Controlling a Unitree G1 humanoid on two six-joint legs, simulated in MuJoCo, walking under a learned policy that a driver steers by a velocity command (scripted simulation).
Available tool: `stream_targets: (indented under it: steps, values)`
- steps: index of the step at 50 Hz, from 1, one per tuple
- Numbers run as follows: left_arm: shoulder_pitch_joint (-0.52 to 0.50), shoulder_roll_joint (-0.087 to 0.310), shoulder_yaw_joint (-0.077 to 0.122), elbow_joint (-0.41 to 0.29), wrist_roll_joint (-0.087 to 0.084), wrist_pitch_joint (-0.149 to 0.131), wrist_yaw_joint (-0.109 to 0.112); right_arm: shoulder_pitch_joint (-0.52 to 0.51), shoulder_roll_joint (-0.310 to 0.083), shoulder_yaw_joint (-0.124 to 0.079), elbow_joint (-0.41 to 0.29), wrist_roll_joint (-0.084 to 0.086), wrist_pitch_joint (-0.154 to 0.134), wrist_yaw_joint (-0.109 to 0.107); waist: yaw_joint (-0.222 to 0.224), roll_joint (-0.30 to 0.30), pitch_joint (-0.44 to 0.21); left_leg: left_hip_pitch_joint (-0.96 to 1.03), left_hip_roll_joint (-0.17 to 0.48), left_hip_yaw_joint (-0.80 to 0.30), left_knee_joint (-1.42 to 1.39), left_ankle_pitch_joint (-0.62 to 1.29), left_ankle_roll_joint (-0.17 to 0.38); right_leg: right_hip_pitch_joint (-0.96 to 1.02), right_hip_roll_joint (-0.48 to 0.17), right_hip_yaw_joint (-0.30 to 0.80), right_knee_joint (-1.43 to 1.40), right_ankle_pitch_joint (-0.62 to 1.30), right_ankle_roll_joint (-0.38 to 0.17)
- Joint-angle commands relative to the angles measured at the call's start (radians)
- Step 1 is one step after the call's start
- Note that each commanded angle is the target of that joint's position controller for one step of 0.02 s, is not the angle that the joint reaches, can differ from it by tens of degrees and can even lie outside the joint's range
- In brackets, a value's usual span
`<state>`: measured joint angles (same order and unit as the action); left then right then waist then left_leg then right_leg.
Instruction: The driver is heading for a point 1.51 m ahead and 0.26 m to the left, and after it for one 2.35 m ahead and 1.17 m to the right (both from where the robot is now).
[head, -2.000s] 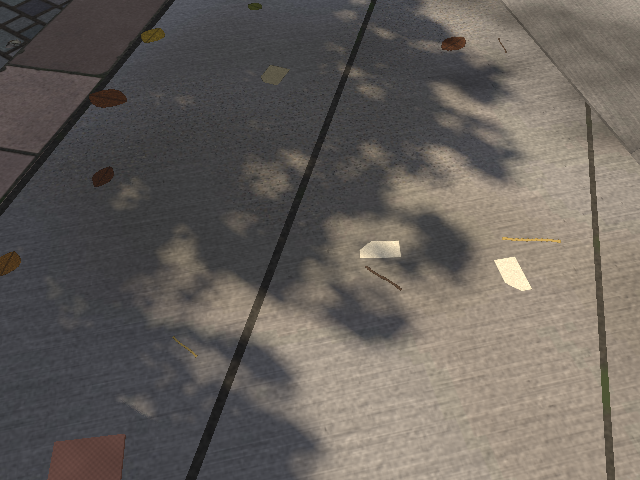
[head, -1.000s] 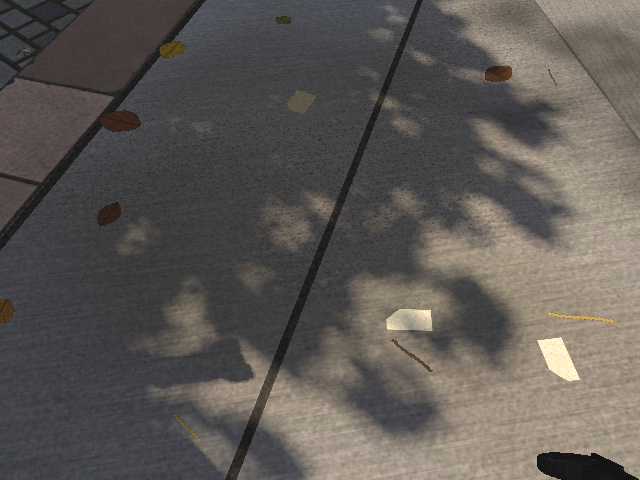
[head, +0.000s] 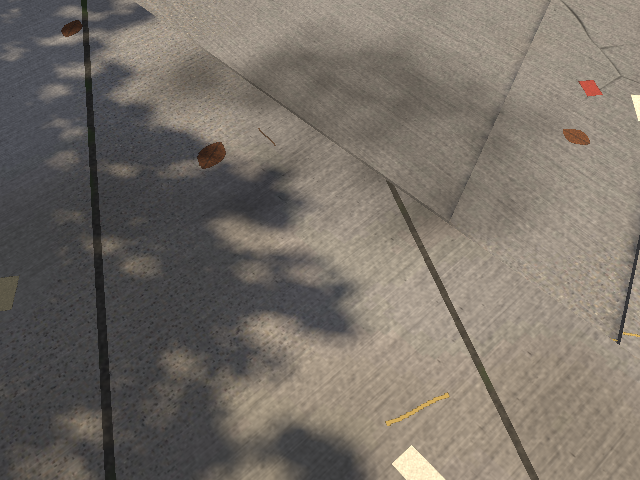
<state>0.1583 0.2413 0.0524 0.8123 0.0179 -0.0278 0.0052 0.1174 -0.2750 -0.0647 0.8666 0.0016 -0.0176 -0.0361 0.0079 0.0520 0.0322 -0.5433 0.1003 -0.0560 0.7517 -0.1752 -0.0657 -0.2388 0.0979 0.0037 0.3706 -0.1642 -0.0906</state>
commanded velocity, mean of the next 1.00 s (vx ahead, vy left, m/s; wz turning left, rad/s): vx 0.02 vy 0.00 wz -0.03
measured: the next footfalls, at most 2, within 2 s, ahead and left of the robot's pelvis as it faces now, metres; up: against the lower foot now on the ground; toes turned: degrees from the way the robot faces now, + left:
left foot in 0.08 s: +0.11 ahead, +0.17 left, +0.00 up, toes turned +0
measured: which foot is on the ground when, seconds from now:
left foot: up 0.00-0.06, down 0.08-1.00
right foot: down 0.00-1.00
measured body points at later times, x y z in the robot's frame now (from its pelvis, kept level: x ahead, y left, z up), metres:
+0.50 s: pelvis +0.05 +0.04 -0.01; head +0.07 +0.04 +0.44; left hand +0.14 +0.30 -0.14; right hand +0.17 -0.22 -0.14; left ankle +0.07 +0.16 -0.74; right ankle +0.01 -0.07 -0.74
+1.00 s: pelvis +0.04 +0.04 -0.01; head +0.05 +0.04 +0.44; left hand +0.08 +0.29 -0.16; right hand +0.11 -0.22 -0.15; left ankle +0.07 +0.17 -0.74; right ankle +0.01 -0.07 -0.74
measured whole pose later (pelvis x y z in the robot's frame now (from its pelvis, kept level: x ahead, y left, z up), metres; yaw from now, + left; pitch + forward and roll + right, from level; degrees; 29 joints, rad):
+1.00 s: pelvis +0.04 +0.04 -0.01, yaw +0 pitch -2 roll +0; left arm 0.21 0.21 0.02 1.08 0.01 -0.01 0.03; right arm 0.14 -0.23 -0.04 1.10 0.00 0.00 -0.04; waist -0.01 0.01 0.05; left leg -0.24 0.01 -0.01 0.49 -0.22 -0.01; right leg -0.14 0.03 0.02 0.48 -0.31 -0.02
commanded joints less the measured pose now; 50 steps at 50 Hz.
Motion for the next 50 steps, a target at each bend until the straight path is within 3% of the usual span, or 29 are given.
stream_targets:
  steps: [1, 3, 4, 5, 6, 7, 8, 10, 12, 21, 35, 50]
  values:
    - [-0.005, 0.13, 0.022, -0.032, 0.003, -0.004, 0.002, -0.008, -0.087, -0.018, -0.046, 0.001, -0.009, 0.005, 0.001, -0.157, -0.115, 0.149, -0.02, 0.016, -0.103, -0.014, 0.006, 0.045, -0.278, 0.154, -0.052, 0.363, -0.135]
    - [-0.016, 0.111, 0.01, -0.019, -0.009, 0.001, 0.002, 0.022, -0.078, -0.016, -0.034, -0.006, -0.02, 0.011, -0.031, -0.145, -0.111, 0.242, -0.038, 0.034, -0.26, 0.043, 0.034, 0.044, -0.262, 0.16, 0.009, 0.336, -0.103]
    - [0.01, 0.098, 0.004, -0.009, -0.014, 0.0, 0.003, 0.038, -0.09, -0.015, -0.027, -0.018, -0.027, 0.014, -0.039, -0.113, -0.113, 0.325, -0.02, 0.011, -0.357, 0.215, 0.054, 0.027, -0.23, 0.158, 0.034, 0.266, -0.058]
    - [0.043, 0.081, -0.003, -0.008, 0.002, -0.006, 0.004, 0.054, -0.135, -0.021, -0.024, -0.028, -0.032, 0.012, -0.014, -0.052, -0.141, 0.412, 0.059, -0.067, -0.347, 0.451, 0.079, 0.001, -0.176, 0.133, 0.086, 0.158, -0.011]
    - [0.14, 0.087, 0.005, 0.009, 0.007, -0.01, 0.002, 0.022, -0.187, -0.031, -0.019, -0.022, -0.028, 0.01, 0.068, 0.079, -0.148, 0.466, 0.106, -0.094, -0.284, 0.529, 0.142, -0.063, -0.103, 0.084, 0.09, -0.025, 0.024]
    - [0.113, 0.077, -0.001, 0.016, 0.008, -0.007, 0.005, -0.001, -0.117, -0.02, -0.014, -0.013, -0.02, 0.014, 0.046, 0.111, -0.159, 0.414, 0.092, -0.088, -0.297, 0.378, 0.162, -0.019, -0.09, 0.062, 0.079, -0.083, 0.044]
    - [0.051, 0.096, 0.002, 0.009, 0.001, 0.002, 0.006, -0.013, -0.082, -0.014, -0.011, -0.009, -0.016, 0.02, 0.02, 0.088, -0.128, 0.366, 0.055, -0.068, -0.311, 0.244, 0.138, -0.001, -0.091, 0.057, 0.073, -0.059, 0.047]
    - [0.005, 0.111, 0.008, 0.01, -0.01, 0.025, 0.012, -0.015, -0.088, -0.012, -0.004, -0.012, -0.02, 0.025, -0.004, 0.038, -0.093, 0.343, 0.013, -0.029, -0.305, 0.196, 0.102, -0.008, -0.103, 0.07, 0.081, 0.014, 0.032]
    - [0.016, 0.105, 0.009, 0.021, -0.008, 0.035, 0.012, 0.001, -0.089, -0.012, 0.019, -0.009, -0.028, 0.024, -0.004, 0.025, -0.093, 0.355, -0.001, -0.012, -0.29, 0.217, 0.094, 0.007, -0.116, 0.082, 0.072, 0.053, 0.027]
    - [0.026, 0.092, 0.011, 0.094, -0.014, 0.029, 0.017, -0.019, -0.083, -0.007, 0.074, -0.003, -0.011, 0.01, -0.012, -0.047, -0.079, 0.393, -0.023, 0.006, -0.268, 0.239, 0.102, 0.027, -0.121, 0.078, 0.07, 0.125, 0.041]
    - [0.045, 0.093, 0.001, 0.19, -0.013, 0.02, 0.025, -0.024, -0.07, 0.0, 0.15, -0.005, 0.007, 0.003, -0.011, -0.051, -0.028, 0.392, -0.051, 0.022, -0.303, 0.141, 0.089, 0.017, -0.125, 0.069, 0.03, 0.043, 0.051]
    - [0.084, 0.07, -0.014, 0.247, -0.013, 0.015, 0.028, 0.027, -0.057, 0.009, 0.204, -0.005, 0.011, -0.005, -0.012, -0.055, 0.0, 0.376, -0.062, 0.025, -0.324, 0.075, 0.085, -0.004, -0.12, 0.057, -0.001, -0.03, 0.054]
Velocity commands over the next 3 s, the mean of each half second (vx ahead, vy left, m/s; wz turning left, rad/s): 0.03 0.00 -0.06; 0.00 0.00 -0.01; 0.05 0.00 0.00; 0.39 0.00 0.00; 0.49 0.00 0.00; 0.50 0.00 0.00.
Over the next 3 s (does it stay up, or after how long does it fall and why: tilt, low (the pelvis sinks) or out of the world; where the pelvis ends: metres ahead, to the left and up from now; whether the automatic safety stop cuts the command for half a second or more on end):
stays up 0.82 0.12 0.00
